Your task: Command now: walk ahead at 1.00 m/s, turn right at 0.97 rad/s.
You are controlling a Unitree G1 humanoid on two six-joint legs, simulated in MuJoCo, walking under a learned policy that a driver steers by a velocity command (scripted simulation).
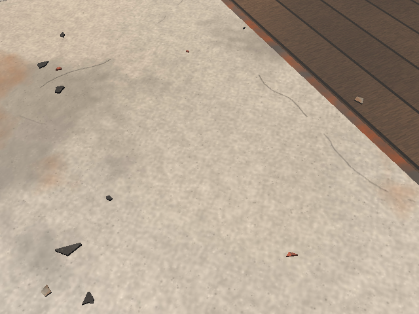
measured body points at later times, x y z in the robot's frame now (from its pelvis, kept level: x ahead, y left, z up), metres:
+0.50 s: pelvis +0.43 -0.06 +0.00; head +0.43 -0.06 +0.45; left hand +0.49 +0.21 -0.12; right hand +0.53 -0.34 -0.11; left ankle +0.56 +0.11 -0.63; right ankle +0.37 -0.11 -0.73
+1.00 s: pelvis +0.88 -0.03 +0.00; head +0.90 -0.02 +0.45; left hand +1.07 +0.25 -0.03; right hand +0.98 -0.28 -0.12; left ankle +0.83 +0.00 -0.73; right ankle +1.12 -0.19 -0.66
